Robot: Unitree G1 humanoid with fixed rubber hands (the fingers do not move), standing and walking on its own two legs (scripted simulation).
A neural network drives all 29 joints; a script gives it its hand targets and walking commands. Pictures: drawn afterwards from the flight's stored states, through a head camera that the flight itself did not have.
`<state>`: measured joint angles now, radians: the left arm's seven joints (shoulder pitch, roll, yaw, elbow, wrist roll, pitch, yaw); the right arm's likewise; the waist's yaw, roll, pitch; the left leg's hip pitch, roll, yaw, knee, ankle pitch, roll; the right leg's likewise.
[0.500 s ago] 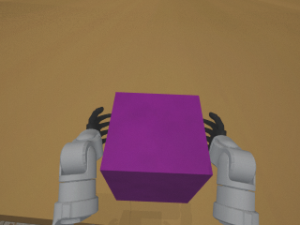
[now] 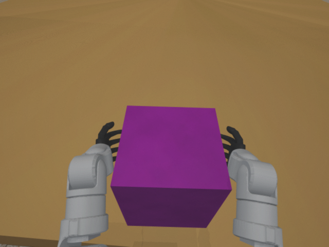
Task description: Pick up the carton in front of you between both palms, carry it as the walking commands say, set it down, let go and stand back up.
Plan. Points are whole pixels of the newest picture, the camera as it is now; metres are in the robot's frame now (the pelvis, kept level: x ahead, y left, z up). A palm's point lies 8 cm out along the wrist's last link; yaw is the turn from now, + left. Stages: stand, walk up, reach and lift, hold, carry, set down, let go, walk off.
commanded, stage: carry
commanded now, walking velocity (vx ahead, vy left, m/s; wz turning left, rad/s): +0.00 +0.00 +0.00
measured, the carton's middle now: (168, 170) +0.32 +0.00 +0.05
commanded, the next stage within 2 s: none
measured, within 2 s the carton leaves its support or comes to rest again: neither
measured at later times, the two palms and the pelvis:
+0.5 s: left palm (105, 161) +0.29 +0.14 +0.12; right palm (241, 166) +0.29 -0.16 +0.11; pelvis -0.03 -0.01 +0.00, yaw +0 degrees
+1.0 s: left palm (106, 164) +0.29 +0.14 +0.11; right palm (244, 170) +0.29 -0.16 +0.11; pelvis -0.03 -0.01 +0.00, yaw +0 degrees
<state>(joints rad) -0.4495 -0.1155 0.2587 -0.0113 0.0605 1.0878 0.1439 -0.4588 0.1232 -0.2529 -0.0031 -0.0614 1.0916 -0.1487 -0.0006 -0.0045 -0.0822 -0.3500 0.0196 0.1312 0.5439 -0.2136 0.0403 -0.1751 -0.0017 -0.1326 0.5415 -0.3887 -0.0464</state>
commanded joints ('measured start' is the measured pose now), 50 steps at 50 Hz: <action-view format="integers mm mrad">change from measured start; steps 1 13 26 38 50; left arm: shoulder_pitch -588 -597 -600 -602 -621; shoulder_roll -757 -764 -765 -767 -770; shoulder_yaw -591 -584 -586 -590 -595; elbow -54 -49 -54 -57 -67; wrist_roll -184 -181 -184 -188 -194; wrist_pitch -8 -6 -4 -4 -4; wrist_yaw -15 -13 -15 -17 -18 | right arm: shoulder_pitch -577 -598 -598 -596 -616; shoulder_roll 750 765 768 768 774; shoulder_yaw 576 585 585 586 592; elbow -53 -55 -56 -60 -74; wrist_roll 171 182 183 182 190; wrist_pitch -10 -9 -7 -6 -7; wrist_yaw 7 9 11 12 14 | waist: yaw -2 -3 -1 0 4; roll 8 5 1 1 -12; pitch -281 -288 -294 -298 -293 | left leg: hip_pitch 176 159 150 146 143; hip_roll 129 125 122 121 103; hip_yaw -143 -143 -136 -134 -124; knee -50 -61 -56 -54 -73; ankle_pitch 258 223 220 220 76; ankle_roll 27 23 18 16 17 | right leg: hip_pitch -5 -16 -22 -26 -50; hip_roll -139 -143 -149 -152 -151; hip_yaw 123 127 129 128 141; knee -89 -93 -86 -82 -140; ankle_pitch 256 234 270 279 100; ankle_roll -4 -9 -11 -11 -21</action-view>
